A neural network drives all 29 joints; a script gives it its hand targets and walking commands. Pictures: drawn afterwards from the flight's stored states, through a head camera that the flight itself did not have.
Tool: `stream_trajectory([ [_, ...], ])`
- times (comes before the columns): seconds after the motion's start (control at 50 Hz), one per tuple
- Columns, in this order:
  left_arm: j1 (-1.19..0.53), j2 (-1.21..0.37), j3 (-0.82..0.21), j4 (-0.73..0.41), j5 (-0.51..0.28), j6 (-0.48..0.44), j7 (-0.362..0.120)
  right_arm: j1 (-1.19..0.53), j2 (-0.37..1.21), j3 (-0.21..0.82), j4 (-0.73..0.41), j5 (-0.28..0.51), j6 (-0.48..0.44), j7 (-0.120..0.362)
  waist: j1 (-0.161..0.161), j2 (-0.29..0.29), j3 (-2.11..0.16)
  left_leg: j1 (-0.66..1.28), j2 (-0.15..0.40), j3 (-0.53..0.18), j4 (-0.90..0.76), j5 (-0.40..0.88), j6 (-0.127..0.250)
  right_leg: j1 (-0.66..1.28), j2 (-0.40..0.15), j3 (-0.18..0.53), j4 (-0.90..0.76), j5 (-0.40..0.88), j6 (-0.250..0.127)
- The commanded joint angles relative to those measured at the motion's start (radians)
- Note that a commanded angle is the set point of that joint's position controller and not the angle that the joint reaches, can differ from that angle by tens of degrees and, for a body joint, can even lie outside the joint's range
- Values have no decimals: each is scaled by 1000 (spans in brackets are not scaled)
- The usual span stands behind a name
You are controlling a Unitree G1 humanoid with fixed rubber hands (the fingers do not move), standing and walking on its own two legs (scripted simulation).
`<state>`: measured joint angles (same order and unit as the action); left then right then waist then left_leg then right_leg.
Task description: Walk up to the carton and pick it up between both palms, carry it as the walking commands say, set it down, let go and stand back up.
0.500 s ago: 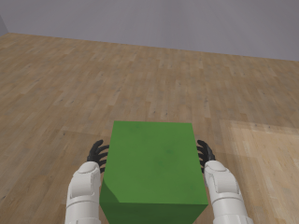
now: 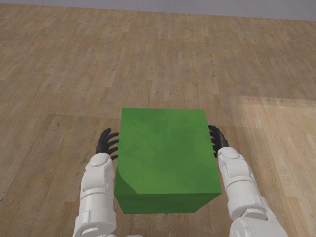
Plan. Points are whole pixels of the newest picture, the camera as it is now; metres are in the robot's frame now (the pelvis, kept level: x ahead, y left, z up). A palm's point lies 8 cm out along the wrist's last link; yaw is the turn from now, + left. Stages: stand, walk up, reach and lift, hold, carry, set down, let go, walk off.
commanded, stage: set down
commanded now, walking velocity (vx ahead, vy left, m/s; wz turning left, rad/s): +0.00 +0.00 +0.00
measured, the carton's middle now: (161, 165) +0.33 +0.03 -0.08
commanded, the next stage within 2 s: none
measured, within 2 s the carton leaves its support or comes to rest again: neither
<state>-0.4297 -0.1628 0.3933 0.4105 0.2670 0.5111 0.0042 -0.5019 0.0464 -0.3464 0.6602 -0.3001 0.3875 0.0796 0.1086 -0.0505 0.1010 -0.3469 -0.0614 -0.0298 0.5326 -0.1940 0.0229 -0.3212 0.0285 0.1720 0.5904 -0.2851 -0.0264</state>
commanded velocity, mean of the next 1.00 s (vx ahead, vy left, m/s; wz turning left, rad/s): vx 0.00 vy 0.00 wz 0.00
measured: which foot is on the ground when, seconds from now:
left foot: down 0.00-1.00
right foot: down 0.00-1.00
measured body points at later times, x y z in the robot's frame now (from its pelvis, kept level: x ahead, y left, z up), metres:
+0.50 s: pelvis +0.01 -0.06 -0.04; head +0.19 -0.03 +0.37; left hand +0.33 +0.20 -0.12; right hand +0.39 -0.12 -0.13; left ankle +0.05 +0.10 -0.73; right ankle +0.03 -0.15 -0.73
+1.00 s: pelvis -0.04 -0.01 -0.12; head +0.17 +0.05 +0.27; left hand +0.38 +0.21 -0.20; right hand +0.43 -0.11 -0.18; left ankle +0.05 +0.10 -0.73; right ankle +0.03 -0.15 -0.73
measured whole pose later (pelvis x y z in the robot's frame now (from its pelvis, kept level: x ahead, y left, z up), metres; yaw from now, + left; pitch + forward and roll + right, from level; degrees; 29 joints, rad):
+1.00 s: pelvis -0.04 -0.01 -0.12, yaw +1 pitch +34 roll -3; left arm -0.80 -0.09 0.50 0.51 0.29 0.41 -0.02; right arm -0.87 0.00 -0.45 0.72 -0.28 0.33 0.03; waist 0.06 -0.08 -0.10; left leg -1.44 -0.08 -0.11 1.20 -0.34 -0.02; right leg -1.37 0.11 0.09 1.20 -0.42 0.01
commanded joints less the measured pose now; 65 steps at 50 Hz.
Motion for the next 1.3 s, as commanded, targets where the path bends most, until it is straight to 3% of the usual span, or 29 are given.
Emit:
stream_trajectory([
  [0.0, -381, -801, -484, 43, -115, -55, -176, -384, 862, 404, -20, 138, -39, 184, -2, 120, -493, 368, 35, -65, -33, 201, -53, -132, 46, -45, -69, 74, -59],
  [0.08, -298, -712, -456, 84, -113, -112, -197, -373, 881, 479, -78, 170, -75, 163, 59, -19, -514, 268, 27, -57, 2, 344, -36, -148, 70, -64, -48, 166, -23],
  [0.12, -378, -683, -458, 33, -119, -146, -200, -364, 876, 471, -67, 148, -97, 153, 39, -66, -487, 161, 21, -52, 44, 391, -41, -226, 80, -91, -13, 207, -18],
  [0.2, -367, -719, -569, -47, -179, -224, -210, -395, 925, 605, -153, 237, -182, 117, 64, 29, -728, 172, -2, -34, 117, 638, -50, -206, 96, -68, 33, 445, 15],
  [0.24, -335, -692, -570, -22, -170, -249, -217, -396, 940, 630, -189, 232, -207, 88, 35, -45, -809, 122, -7, -21, 146, 582, -37, -222, 97, -77, 63, 476, 36],
  [0.28, -281, -644, -526, 33, -129, -272, -243, -302, 955, 618, -119, 194, -207, 65, 93, -37, -766, -65, -33, -9, 135, 433, -27, -121, 69, -53, 86, 503, 57],
  [0.3, -271, -612, -520, 59, -123, -275, -259, -281, 958, 617, -110, 177, -214, 57, 58, -54, -817, -131, -22, -10, 149, 450, -30, -94, 66, -37, 103, 584, 65],
  [0.36, -286, -588, -541, 44, -146, -297, -301, -279, 1027, 666, -154, 206, -224, 36, 62, -55, -907, -241, -42, 1, 170, 408, -16, -55, 51, -24, 132, 704, 79],
  [0.38, -344, -536, -486, 63, -135, -313, -313, -318, 998, 639, -117, 202, -228, 25, 100, -53, -868, -382, -33, 6, 195, 355, -5, -75, 14, 19, 156, 755, 87],
  [0.56, -507, -520, -446, 85, -171, -312, -360, -567, 942, 637, -197, 193, -228, -23, 71, -43, -1000, -612, -42, 23, 349, 175, -18, -201, 23, -18, 299, 526, 86],
  [0.58, -541, -492, -423, 68, -178, -318, -363, -569, 978, 659, -186, 195, -217, -30, 95, -104, -1048, -659, -42, 29, 391, 151, -30, -150, 7, 14, 300, 522, 94],
  [0.6, -558, -577, -472, 78, -197, -298, -366, -565, 986, 653, -239, 211, -203, -37, 47, -85, -1126, -591, -43, 20, 394, 184, -20, -160, 37, -27, 327, 489, 87],
  [0.62, -578, -550, -461, 61, -184, -296, -373, -632, 989, 665, -238, 207, -200, -27, 88, -71, -1124, -616, -55, 32, 412, 171, -18, -245, 41, -30, 339, 402, 85],
  [0.64, -643, -568, -458, 57, -197, -277, -374, -625, 977, 636, -176, 189, -171, -13, 55, -106, -1114, -623, -51, 52, 418, 142, -17, -255, 61, -55, 332, 321, 83],
  [0.7, -746, -643, -471, 65, -179, -221, -368, -739, 1000, 632, -163, 221, -125, 34, 88, -1, -1074, -545, -54, 68, 442, 23, -4, -443, 92, -105, 373, 54, 65],
  [0.72, -812, -661, -526, -32, -222, -213, -367, -706, 1005, 631, -168, 206, -102, 54, 35, -90, -1158, -515, -52, 73, 460, 71, -14, -444, 115, -132, 368, 63, 68],
  [0.78, -805, -743, -494, 98, -174, -151, -347, -819, 929, 556, -116, 211, -90, 101, 54, 41, -1071, -523, -57, 61, 484, -30, -36, -642, 117, -166, 422, -54, 37],
  [0.8, -791, -800, -537, 44, -185, -145, -333, -832, 959, 572, -157, 211, -86, 114, -2, 4, -1161, -370, -46, 53, 475, 11, -49, -662, 130, -184, 417, -22, 33],
  [0.88, -824, -818, -474, 172, -124, -102, -291, -899, 848, 426, 3, 163, -72, 161, -18, 90, -992, -370, -34, 36, 478, -147, -73, -910, 134, -219, 460, -164, -1],
  [0.9, -914, -824, -472, 122, -136, -107, -280, -890, 810, 326, 56, 137, -71, 176, -69, 127, -984, -344, -35, 1, 452, -244, -82, -944, 145, -237, 472, -198, -5],
  [0.98, -895, -823, -449, 178, -112, -128, -225, -949, 849, 320, 136, 159, -102, 221, 12, 159, -1024, -310, -24, -1, 503, -159, -94, -1039, 131, -216, 525, -164, -18],
  [1.0, -910, -823, -466, 162, -131, -130, -214, -964, 822, 302, 108, 177, -113, 227, -10, 143, -1017, -270, -13, -29, 513, -96, -96, -1096, 137, -215, 542, -153, -17],
  [1.02, -897, -830, -460, 169, -109, -145, -197, -942, 826, 280, 172, 163, -119, 231, 13, 205, -1044, -256, -25, -24, 523, -39, -103, -1101, 135, -194, 554, -153, -22],
  [1.04, -961, -791, -438, 167, -130, -158, -197, -956, 831, 289, 157, 172, -127, 229, 8, 102, -1061, -317, -30, 5, 563, 26, -93, -1084, 144, -208, 554, -121, -11],
  [1.12, -949, -774, -452, 192, -158, -189, -182, -1020, 827, 328, 123, 204, -146, 219, 30, 75, -1153, -324, -14, -51, 609, 99, -83, -1147, 148, -204, 636, -97, 23],
  [1.14, -900, -770, -440, 197, -134, -197, -181, -955, 856, 340, 153, 194, -148, 202, 42, 63, -1218, -352, -37, 14, 661, 201, -85, -1099, 159, -213, 638, -48, 21],
  [1.16, -936, -793, -486, 178, -181, -198, -183, -1006, 830, 358, 99, 223, -149, 193, -5, 48, -1202, -373, -35, 7, 673, 192, -85, -1096, 156, -207, 635, -54, 11],
  [1.2, -934, -719, -485, 156, -183, -207, -186, -994, 834, 392, 104, 226, -147, 187, 38, 43, -1293, -349, -25, 6, 704, 309, -88, -1115, 155, -208, 661, 9, 34],
  [1.28, -857, -803, -549, 134, -201, -199, -217, -861, 878, 429, 83, 214, -139, 160, -9, 71, -1342, -331, -35, 6, 733, 447, -96, -1145, 166, -230, 684, 74, 42],
])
